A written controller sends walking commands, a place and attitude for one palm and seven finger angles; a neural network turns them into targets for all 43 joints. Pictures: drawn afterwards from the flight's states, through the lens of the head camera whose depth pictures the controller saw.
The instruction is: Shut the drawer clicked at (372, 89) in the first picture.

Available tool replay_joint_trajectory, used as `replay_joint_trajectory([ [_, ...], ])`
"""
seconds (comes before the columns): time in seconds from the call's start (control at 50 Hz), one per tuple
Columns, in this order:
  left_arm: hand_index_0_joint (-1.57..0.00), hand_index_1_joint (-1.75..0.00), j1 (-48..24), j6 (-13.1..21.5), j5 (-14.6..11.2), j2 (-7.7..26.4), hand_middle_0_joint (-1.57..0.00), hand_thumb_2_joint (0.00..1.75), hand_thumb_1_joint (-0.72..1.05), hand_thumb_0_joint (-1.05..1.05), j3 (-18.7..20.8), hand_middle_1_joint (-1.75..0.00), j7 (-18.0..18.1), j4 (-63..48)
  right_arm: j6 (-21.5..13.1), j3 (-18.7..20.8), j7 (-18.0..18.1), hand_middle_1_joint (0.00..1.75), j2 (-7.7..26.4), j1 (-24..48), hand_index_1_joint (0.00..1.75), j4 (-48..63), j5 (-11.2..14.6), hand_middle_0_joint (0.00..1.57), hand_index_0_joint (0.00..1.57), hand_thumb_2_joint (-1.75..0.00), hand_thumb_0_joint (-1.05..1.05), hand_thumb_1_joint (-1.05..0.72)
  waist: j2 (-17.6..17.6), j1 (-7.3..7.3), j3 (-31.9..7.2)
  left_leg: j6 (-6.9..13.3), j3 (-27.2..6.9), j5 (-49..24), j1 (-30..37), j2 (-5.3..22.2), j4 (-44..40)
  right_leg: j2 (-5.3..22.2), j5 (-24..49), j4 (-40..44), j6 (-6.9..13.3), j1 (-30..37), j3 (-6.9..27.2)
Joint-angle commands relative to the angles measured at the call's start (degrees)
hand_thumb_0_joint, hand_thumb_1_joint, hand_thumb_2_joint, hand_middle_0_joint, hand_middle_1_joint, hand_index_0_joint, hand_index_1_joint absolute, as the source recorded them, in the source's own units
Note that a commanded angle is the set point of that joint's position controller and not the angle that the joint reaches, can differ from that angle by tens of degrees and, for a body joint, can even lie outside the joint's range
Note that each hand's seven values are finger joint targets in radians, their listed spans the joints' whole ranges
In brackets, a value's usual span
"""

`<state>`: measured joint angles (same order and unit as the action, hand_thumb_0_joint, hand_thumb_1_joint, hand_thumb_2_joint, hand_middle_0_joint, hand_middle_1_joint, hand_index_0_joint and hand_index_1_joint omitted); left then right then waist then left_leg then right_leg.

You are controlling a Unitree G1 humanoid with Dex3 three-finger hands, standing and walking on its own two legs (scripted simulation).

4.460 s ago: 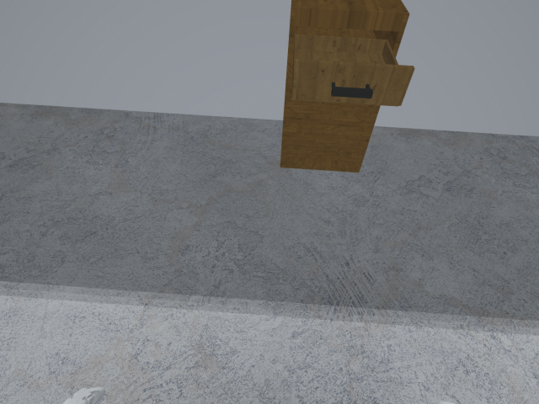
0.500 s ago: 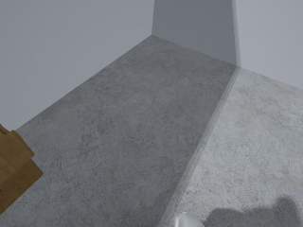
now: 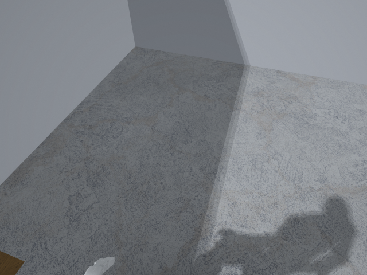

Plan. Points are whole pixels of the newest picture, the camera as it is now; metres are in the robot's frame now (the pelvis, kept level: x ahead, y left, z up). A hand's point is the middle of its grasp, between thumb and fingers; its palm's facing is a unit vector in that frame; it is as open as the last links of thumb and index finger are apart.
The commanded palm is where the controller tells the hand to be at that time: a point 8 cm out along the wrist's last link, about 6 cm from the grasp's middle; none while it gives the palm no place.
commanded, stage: turn to face it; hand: left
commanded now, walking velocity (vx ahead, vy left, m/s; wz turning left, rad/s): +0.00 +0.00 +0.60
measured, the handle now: out of the picture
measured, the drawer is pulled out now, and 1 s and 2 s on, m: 0.30 0.30 0.30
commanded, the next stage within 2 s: take the last steps up to it in 1.90 s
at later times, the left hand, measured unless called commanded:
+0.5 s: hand out of the picture +0.03 +0.23 -0.15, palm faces +0.32 -0.91 -0.28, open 7.4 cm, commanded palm none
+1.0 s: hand out of the picture -0.13 +0.15 -0.17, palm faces +0.63 -0.74 -0.25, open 7.4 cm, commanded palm none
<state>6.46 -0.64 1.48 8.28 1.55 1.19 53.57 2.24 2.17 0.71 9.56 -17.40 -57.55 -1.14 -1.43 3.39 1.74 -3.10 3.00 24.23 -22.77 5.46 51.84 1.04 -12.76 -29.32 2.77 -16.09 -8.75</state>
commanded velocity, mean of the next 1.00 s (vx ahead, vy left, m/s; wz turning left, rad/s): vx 0.00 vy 0.00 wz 0.60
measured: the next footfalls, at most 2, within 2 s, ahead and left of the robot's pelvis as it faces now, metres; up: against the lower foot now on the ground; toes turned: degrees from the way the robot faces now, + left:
left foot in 0.10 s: +0.04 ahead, +0.13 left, +0.00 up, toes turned +12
right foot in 0.58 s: +0.08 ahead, -0.13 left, +0.00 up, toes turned +19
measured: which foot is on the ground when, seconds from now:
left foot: up 0.00-0.08, down 0.10-0.58, up 0.60-1.00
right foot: down 0.00-0.12, up 0.14-0.56, down 0.58-1.00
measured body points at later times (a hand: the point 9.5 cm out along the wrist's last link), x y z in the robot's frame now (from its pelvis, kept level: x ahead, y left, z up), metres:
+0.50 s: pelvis +0.00 +0.00 +0.01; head +0.03 +0.01 +0.45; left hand +0.01 +0.28 -0.13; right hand +0.10 -0.24 -0.14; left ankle +0.00 +0.12 -0.73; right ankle +0.03 -0.15 -0.70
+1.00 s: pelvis -0.03 -0.04 +0.00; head +0.00 -0.01 +0.45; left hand -0.16 +0.19 -0.15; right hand +0.23 -0.17 -0.13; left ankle -0.11 +0.06 -0.72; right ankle +0.05 -0.14 -0.73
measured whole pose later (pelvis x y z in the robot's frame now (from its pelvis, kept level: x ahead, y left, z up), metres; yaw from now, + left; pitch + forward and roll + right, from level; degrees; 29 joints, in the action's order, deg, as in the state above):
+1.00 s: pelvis -0.03 -0.04 +0.00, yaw +37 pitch +0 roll +1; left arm 15.6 -1.6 1.6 12.9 2.9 0.8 51.9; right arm 3.6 4.0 -2.0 14.9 -6.4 -51.1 -0.9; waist 1.8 -1.7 5.0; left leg -3.4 4.7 20.4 -16.2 1.6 36.5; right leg 11.0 -17.5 -34.3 -1.7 -15.2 -15.2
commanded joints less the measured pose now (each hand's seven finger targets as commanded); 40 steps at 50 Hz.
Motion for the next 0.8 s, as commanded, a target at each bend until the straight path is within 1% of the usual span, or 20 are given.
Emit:
replay_joint_trajectory([
  [0.0, -0.2, -0.3, 4.8, 0.7, -0.2, 10.9, -0.2, 0.9, 0.9, 0.0, 3.5, -0.3, 1.0, -1.3, -0.8, 0.8, -0.2, 0.3, 2.5, -1.3, 0.3, 2.4, 0.4, 0.2, 0.2, -0.9, 0.0, -0.9, 9.1, -3.99, -1.7, 0.1, 2.9, -1.0, 1.9, -0.6, -8.8, 17.1, 11.3, 9.8, 6.2, 3.8, 8.5],
  [0.04, -0.2, -0.3, 4.4, 0.3, -0.5, 10.5, -0.2, 0.9, 0.9, 0.0, 3.9, -0.3, 1.1, -1.5, -0.9, 1.0, -0.4, 0.3, 2.6, -3.1, 0.3, 2.2, 0.3, 0.2, 0.2, -0.9, 0.0, -0.9, 7.1, -2.99, -1.9, 0.4, 3.3, -6.8, 6.6, -0.6, -17.3, 16.6, 9.3, 5.1, 3.4, 1.9, 6.0],
  [0.06, -0.2, -0.3, 4.4, 0.0, -0.8, 9.6, -0.2, 0.9, 0.9, 0.0, 3.9, -0.3, 1.0, -1.9, -1.2, 1.4, -0.6, 0.3, 3.8, -5.0, 0.3, 2.0, 0.2, 0.2, 0.2, -0.9, 0.0, -0.9, 2.8, -2.06, -2.5, 1.2, 1.3, -12.7, 10.4, 0.6, -24.0, 15.0, 5.6, 0.2, 0.7, -0.7, 3.5],
  [0.08, -0.2, -0.3, 5.7, -0.6, -1.1, 6.9, -0.2, 0.9, 0.9, 0.0, 3.8, -0.3, 0.6, -3.0, -1.5, 2.2, -0.5, 0.3, 7.6, -5.7, 0.3, 2.6, -0.2, 0.2, 0.2, -0.9, 0.0, -0.9, -9.6, -2.11, -1.3, 5.3, -12.5, -21.0, 11.0, 9.2, -29.9, 8.4, -6.3, -8.4, -3.4, -7.7, -0.4],
  [0.1, -0.2, -0.3, 3.0, -0.8, -1.1, 4.9, -0.2, 0.9, 0.9, 0.0, 3.5, -0.3, 0.5, -5.2, -1.5, 3.2, -0.3, 0.3, 11.7, -6.5, 0.3, 3.6, -0.8, 0.2, 0.2, -0.9, 0.0, -0.9, -17.4, -0.65, 0.7, 12.0, -24.8, -26.4, 8.6, 18.4, -36.4, 3.0, -19.8, -20.1, -5.9, -13.2, -0.7],
  [0.12, -0.2, -0.3, -0.1, -1.1, -0.4, 5.9, -0.2, 0.9, 0.9, 0.0, 3.4, -0.3, 0.7, -6.0, -1.8, 3.4, 0.4, 0.3, 11.9, -7.1, 0.3, 2.9, -1.0, 0.2, 0.2, -0.9, 0.0, -0.9, -15.7, 0.6, 0.4, 14.7, -28.3, -24.3, 8.0, 18.9, -38.3, 3.2, -21.3, -30.6, -5.3, -15.6, 4.7],
  [0.16, -0.2, -0.3, 0.0, -0.5, -0.2, 5.7, -0.2, 0.9, 0.9, 0.0, 4.3, -0.3, 0.0, -5.1, -2.4, 3.0, 0.9, 0.3, 9.7, -3.1, 0.3, 3.5, -0.6, 0.2, 0.2, -0.9, 0.0, -0.9, -7.9, -1.6, -0.7, 12.7, -21.8, -26.7, 11.4, 13.4, -35.5, 3.8, -12.8, -37.2, -5.6, -19.1, 8.6],
  [0.18, -0.2, -0.3, 1.4, -0.3, -0.3, 5.8, -0.2, 0.9, 0.9, 0.0, 4.3, -0.3, -0.1, -4.3, -2.7, 2.8, 1.0, 0.3, 9.3, -1.7, 0.3, 4.1, -0.4, 0.2, 0.2, -0.9, 0.0, -0.9, -6.5, -2.17, -2.6, 11.9, -18.1, -30.8, 14.0, 11.3, -34.1, 3.9, -10.5, -37.1, -6.2, -19.1, 8.7],
  [0.22, -0.2, -0.3, 2.0, -0.4, -0.6, 6.2, -0.2, 0.9, 0.9, 0.0, 4.3, -0.3, -0.2, -3.6, -3.0, 3.0, 1.1, 0.3, 9.5, -1.4, 0.3, 4.5, -0.1, 0.2, 0.2, -0.9, 0.0, -0.9, -6.0, -1.94, -4.6, 11.8, -15.0, -36.8, 16.9, 9.4, -32.6, 3.7, -9.5, -34.8, -7.0, -17.9, 8.6],
  [0.36, -0.2, -0.3, 0.0, -0.9, -1.1, 7.0, -0.2, 0.9, 0.9, 0.0, 4.1, -0.3, 0.0, -4.8, -1.9, 4.3, 0.6, 0.3, 12.6, -1.5, 0.3, 4.9, -0.2, 0.2, 0.2, -0.9, 0.0, -0.9, -7.5, -0.31, -4.9, 13.3, -20.0, -34.0, 18.2, 8.7, -32.0, 1.8, -12.5, -24.6, -8.0, -14.4, 8.6],
  [0.44, -0.2, -0.3, 1.7, -0.8, -1.3, 7.6, -0.2, 0.9, 0.9, 0.0, 3.8, -0.3, 0.1, -5.4, -1.2, 4.9, 0.1, 0.3, 14.2, 1.8, 0.3, 6.4, -0.4, 0.2, 0.2, -0.9, 0.0, -0.9, -9.1, -1.17, -5.1, 12.8, -22.8, -31.0, 13.6, 7.1, -31.1, 0.1, -12.5, -16.1, -7.3, -7.8, 8.5],
  [0.5, -0.2, -0.3, 7.2, -0.3, -1.6, 8.9, -0.2, 0.9, 0.9, 0.0, 4.0, -0.3, 0.4, -4.8, -0.5, 5.4, -0.3, 0.3, 15.1, 5.7, 0.3, 8.3, -0.2, 0.2, 0.2, -0.9, 0.0, -0.9, -8.3, -3.83, -5.1, 10.7, -24.0, -25.7, 5.8, 4.4, -28.4, -1.2, -5.7, -3.0, -6.5, 3.5, 7.4],
  [0.52, -0.2, -0.3, 9.9, 0.2, -1.4, 10.5, -0.2, 0.9, 0.9, 0.0, 4.3, -0.3, 0.5, -4.4, -0.4, 5.3, -0.5, 0.3, 14.4, 6.9, 0.3, 9.0, 0.2, 0.2, 0.2, -0.9, 0.0, -0.9, -6.2, -5.33, -5.6, 8.4, -22.6, -21.2, 1.2, 2.1, -25.4, 0.1, -0.5, 5.8, -6.3, 10.2, 7.8],
  [0.54, -0.2, -0.3, 11.7, 0.9, -0.5, 15.1, -0.2, 0.9, 0.9, 0.0, 5.2, -0.3, 1.0, -4.6, -0.3, 4.9, -0.9, 0.3, 10.5, 5.8, 0.3, 9.9, 0.8, 0.2, 0.2, -0.9, 0.0, -0.9, 6.1, -6.05, -6.0, 4.0, -16.4, -7.5, -9.4, -3.7, -14.8, 12.0, -5.2, 15.2, -3.1, 18.8, 18.9],
  [0.56, -0.2, -0.3, 10.2, 0.8, 0.0, 19.8, -0.2, 0.9, 0.9, 0.0, 5.6, -0.3, 1.0, -6.0, -0.5, 4.3, -1.0, 0.3, 8.1, 6.4, 0.3, 11.8, 0.4, 0.2, 0.2, -0.9, 0.0, -0.9, 20.2, -6.06, -3.6, 0.0, -6.0, 9.1, -16.3, -10.1, 0.1, 26.8, -3.9, 17.7, 3.5, 14.4, 32.7],
  [0.58, -0.2, -0.3, 8.4, 0.6, -0.5, 18.3, -0.2, 0.9, 0.9, 0.0, 5.2, -0.3, 1.1, -7.0, 0.1, 5.1, -1.1, 0.3, 11.8, 7.7, 0.3, 11.7, -0.4, 0.2, 0.2, -0.9, 0.0, -0.9, 15.8, -5.87, -2.1, 1.2, -9.1, 8.0, -12.6, -6.3, 9.4, 27.0, -9.3, 18.1, 5.3, 4.3, 30.0],
  [0.6, -0.2, -0.3, 4.4, 0.5, -0.5, 16.9, -0.2, 0.9, 0.9, 0.0, 4.9, -0.3, 1.0, -7.7, 0.9, 5.4, -1.5, 0.3, 10.9, 7.9, 0.3, 10.8, -0.4, 0.2, 0.2, -0.9, 0.0, -0.9, 15.0, -3.56, 1.0, 1.2, -8.7, 4.6, -11.7, -5.4, 14.7, 23.3, -13.0, 19.0, 4.2, -1.4, 27.4],
  [0.64, -0.2, -0.3, -0.6, 0.7, -0.2, 13.4, -0.2, 0.9, 0.9, 0.0, 3.7, -0.3, 0.9, -8.8, 1.4, 5.0, -2.3, 0.3, 10.6, 6.0, 0.3, 8.9, -0.6, 0.2, 0.2, -0.9, 0.0, -0.9, 10.3, -0.71, 4.5, 0.2, -5.8, -2.6, -10.5, -3.5, 19.5, 18.0, -6.2, 16.2, 2.7, -3.8, 16.2],
  [0.68, -0.2, -0.3, 1.9, 1.2, -0.2, 12.6, -0.2, 0.9, 0.9, 0.0, 3.3, -0.3, 0.8, -8.5, 1.3, 4.6, -2.6, 0.3, 10.0, 5.8, 0.3, 8.7, -0.3, 0.2, 0.2, -0.9, 0.0, -0.9, 11.6, -1.7, 2.5, -0.9, -3.6, -4.6, -10.4, -3.5, 18.9, 16.2, 1.4, 13.7, 2.6, 0.6, 11.1],
  [0.78, -0.2, -0.3, 9.2, 1.0, 0.0, 14.8, -0.2, 0.9, 0.9, 0.0, 3.7, -0.3, 0.7, -6.2, 1.3, 3.8, -2.7, 0.3, 9.2, 12.4, 0.3, 10.5, 0.0, 0.2, 0.2, -0.9, 0.0, -0.9, 11.3, -5.48, 0.1, -1.9, -0.9, -0.8, -9.4, -3.3, 7.4, 18.5, 10.2, 11.4, 4.2, 9.4, 8.9],
])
